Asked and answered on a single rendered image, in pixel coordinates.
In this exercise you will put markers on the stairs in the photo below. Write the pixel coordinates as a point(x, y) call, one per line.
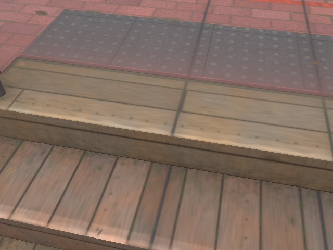
point(69, 185)

